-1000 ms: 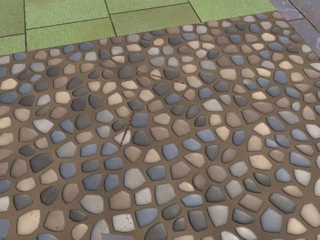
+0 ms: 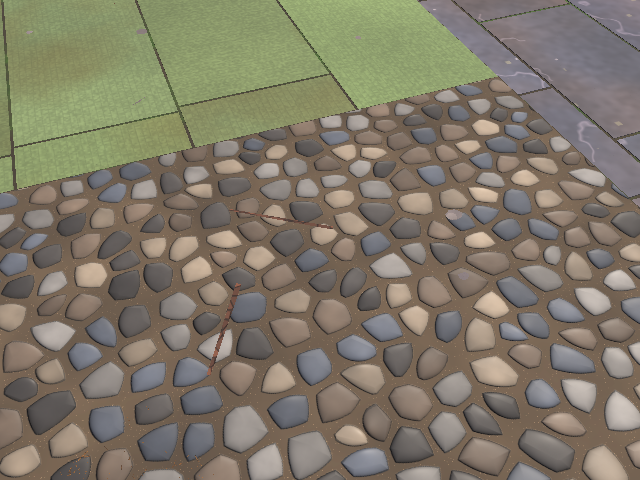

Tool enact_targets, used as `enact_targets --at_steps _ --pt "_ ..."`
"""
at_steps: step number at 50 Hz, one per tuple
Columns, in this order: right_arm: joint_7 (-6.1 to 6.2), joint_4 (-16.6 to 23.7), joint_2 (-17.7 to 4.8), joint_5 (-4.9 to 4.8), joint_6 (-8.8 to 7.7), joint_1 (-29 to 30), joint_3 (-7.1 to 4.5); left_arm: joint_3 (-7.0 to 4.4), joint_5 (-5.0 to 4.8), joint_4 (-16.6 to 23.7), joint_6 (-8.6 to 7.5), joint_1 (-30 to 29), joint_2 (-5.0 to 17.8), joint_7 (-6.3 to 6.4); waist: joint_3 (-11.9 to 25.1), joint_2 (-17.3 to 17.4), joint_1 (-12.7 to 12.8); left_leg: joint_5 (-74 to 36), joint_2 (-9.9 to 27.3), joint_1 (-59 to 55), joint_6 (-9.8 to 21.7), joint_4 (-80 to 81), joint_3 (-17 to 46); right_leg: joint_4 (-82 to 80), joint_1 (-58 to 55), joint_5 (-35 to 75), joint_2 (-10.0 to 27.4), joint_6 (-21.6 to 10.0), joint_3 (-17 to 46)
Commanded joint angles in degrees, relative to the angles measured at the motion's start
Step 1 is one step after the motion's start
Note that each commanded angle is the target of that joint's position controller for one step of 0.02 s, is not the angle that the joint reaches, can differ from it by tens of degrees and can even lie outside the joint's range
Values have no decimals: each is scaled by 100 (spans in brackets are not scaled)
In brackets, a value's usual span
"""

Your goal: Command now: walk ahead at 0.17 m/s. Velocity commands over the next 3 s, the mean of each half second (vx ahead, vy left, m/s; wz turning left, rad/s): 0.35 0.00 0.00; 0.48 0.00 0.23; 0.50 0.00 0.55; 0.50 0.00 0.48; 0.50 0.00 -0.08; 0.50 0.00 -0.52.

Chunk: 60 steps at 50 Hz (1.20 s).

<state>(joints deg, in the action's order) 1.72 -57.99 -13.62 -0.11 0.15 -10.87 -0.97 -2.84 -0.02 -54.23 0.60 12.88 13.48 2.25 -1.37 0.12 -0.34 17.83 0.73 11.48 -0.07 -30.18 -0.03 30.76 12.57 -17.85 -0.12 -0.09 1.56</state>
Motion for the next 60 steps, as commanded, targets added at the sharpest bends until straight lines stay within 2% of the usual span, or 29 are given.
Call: enact_targets --at_steps 1,5,7,8,9,10,11,12,14,16,21,26,29,30,31,32,33,35,36,39,42,47,51,54,55,56,57,58,60 --pt "46 205 -834 -73 -95 -113 -186 -135 -59 209 -160 -50 620 30 -567 251 -62 2563 387 619 534 997 670 -372 804 -1966 -21 -303 38" --pt "-7 74 -1153 -152 -291 -540 -331 -89 -139 213 -478 -147 315 -127 -529 1047 -84 2827 1547 249 1219 1864 2343 751 1066 -625 -48 -306 -340" --pt "-45 260 -1068 -185 -305 -60 -307 -91 -176 43 -540 250 270 -179 -607 957 265 2456 1374 944 1090 1785 2003 82 119 -634 -24 -515 -344" --pt "-71 398 -941 -192 -306 298 -270 -121 -181 -181 -551 746 318 -177 -607 771 521 1968 1010 1453 851 1361 1485 -504 -716 -394 -5 -576 -219" --pt "-89 585 -604 -183 -353 616 -180 -227 -145 -401 -577 1326 689 -159 -517 -112 696 1142 368 2059 444 126 554 -1047 -1307 -846 555 -787 875" --pt "-86 805 -413 -131 -471 768 -141 -389 -164 -567 -614 1977 1298 -204 -319 -1536 824 720 -222 2957 96 -1721 -297 -1882 -2132 -1086 1625 -1351 2819" --pt "-89 861 -666 -165 -569 819 -204 -301 -46 -533 -684 1999 1100 -249 -334 -1333 791 1357 -171 3670 142 -2911 197 -2016 -2349 -534 2122 -1689 3684" --pt "-147 776 -713 -237 -636 559 -225 -201 -12 -450 -743 1726 783 -258 -377 -815 534 1085 81 3987 286 -3528 440 -1859 -2481 -47 2040 -1609 3243" --pt "-232 709 -650 -231 -702 508 -228 -131 -46 -353 -745 1426 658 -289 -351 -426 362 259 409 4278 450 -3591 356 -1918 -2550 716 1807 -1306 2325" --pt "-315 765 -561 -160 -687 690 -242 -17 -23 -372 -646 1422 382 -269 -330 -497 317 -250 570 3906 375 -3075 169 -2076 -2239 1700 1485 -1074 1487" --pt "-400 1156 -161 -110 -581 1667 -67 -40 -5 -325 -553 1419 746 -98 -585 -534 444 -1498 203 2514 26 -892 -352 -2537 -871 1783 1036 -1005 458" --pt "-426 1358 -592 -161 -550 1786 -161 -137 -129 -471 -568 1486 888 -86 -630 -639 190 -1763 117 1883 342 -82 -180 -2387 -1346 2507 1453 -853 307" --pt "-374 893 -1044 -169 -523 87 -457 -159 -33 -400 -430 1283 921 -91 549 -694 -709 -1389 -307 -321 713 -159 -455 -226 -1333 5067 1180 -537 -105" --pt "-320 663 -1331 -138 -487 -918 -565 -87 47 -283 -403 1296 777 -96 1209 -290 -1068 -979 489 -1988 998 -257 482 1433 -120 3794 927 -370 -211" --pt "-345 492 -1780 -45 -471 -1457 -645 159 8 -227 -506 2070 -161 -169 2212 1472 -622 878 2002 -3660 1980 675 3511 3762 1860 -86 -217 -2 -157" --pt "-378 503 -1282 -92 -489 -1217 -488 72 -97 -257 -685 1688 254 -208 2017 1291 -710 1480 1968 -3348 1883 1643 4605 4598 2474 -1289 -189 -123 609" --pt "-386 591 -1044 -103 -536 -609 -407 -53 -252 -3 -803 1074 681 -226 1002 1063 -543 1167 1815 -2525 1627 1705 3816 4846 2997 -909 121 -248 493" --pt "-431 789 -783 5 -613 192 -329 -107 -141 132 -882 532 761 -136 313 195 -171 -343 1370 -851 1464 1859 2493 4236 2512 5 611 -314 327" --pt "-435 811 -663 67 -637 317 -292 -132 -73 142 -838 633 701 -110 305 282 49 -711 1161 -395 1416 1964 2119 3939 2109 217 778 -316 387" --pt "-372 752 -703 -8 -637 132 -292 -138 -11 280 -694 520 514 -71 118 348 217 -884 971 213 1537 2288 1712 3128 1890 311 822 -149 285" --pt "-203 703 -977 -33 -619 -287 -370 -145 53 644 -655 -380 580 -44 -175 260 27 -840 942 309 1540 2449 1611 1855 2316 1164 745 109 247" --pt "-83 648 -1083 -116 -520 -860 -420 -59 -24 968 -726 -1491 472 -186 -184 311 -327 -1006 715 348 1243 2180 1337 193 1733 2389 306 265 134" --pt "-44 622 -1066 -163 -429 -1130 -447 -79 -89 1171 -798 -1836 705 -277 -128 374 -352 -809 918 -261 1125 1623 1783 -421 1478 2114 224 225 339" --pt "-32 735 -1029 -122 -359 -1043 -470 -208 -93 1029 -877 -1090 1017 -265 203 556 96 -1383 795 -349 934 778 1972 -727 344 1393 176 -28 220" --pt "-61 853 -780 -79 -367 -970 -382 -310 -17 883 -916 -262 1267 -228 856 373 482 -1446 420 45 769 -359 1737 -622 -927 1218 569 -317 520" --pt "-84 1035 -372 -69 -416 -1276 -269 -442 62 785 -893 604 1756 -184 1822 -691 603 -242 -302 1593 378 -2287 961 -614 -3010 698 1823 -899 2100" --pt "-89 1183 -309 -188 -471 -1644 -209 -440 19 641 -797 852 1724 -233 2214 -2107 421 1688 -442 2962 266 -3639 714 -1265 -3666 -445 2605 -1402 4139" --pt "-70 1119 -927 -270 -464 -1419 -357 -279 6 789 -789 493 1120 -252 1474 -1242 459 1329 -56 3360 275 -4235 987 -1426 -3028 -931 2377 -1203 3707" --pt "-57 1235 -958 -197 -404 -839 -418 -164 20 862 -753 -153 756 -264 486 -484 295 410 349 3166 221 -4071 744 -1649 -1603 164 1861 -899 2095"
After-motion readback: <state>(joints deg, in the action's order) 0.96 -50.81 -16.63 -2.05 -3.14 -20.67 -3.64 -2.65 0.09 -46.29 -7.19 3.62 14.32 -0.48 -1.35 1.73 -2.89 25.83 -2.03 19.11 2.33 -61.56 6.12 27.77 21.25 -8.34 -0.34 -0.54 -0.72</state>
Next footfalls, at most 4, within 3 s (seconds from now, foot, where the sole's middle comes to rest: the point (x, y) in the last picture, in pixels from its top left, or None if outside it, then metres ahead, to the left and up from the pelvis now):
0.60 left None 0.41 0.12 -0.77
1.10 right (368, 405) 0.70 -0.08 -0.77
1.62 left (220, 346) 0.86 0.27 -0.77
2.14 right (224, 236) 1.22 0.30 -0.77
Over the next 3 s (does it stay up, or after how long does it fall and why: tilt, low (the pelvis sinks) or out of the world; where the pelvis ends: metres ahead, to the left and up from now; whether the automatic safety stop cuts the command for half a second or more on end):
stays up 1.37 0.54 0.00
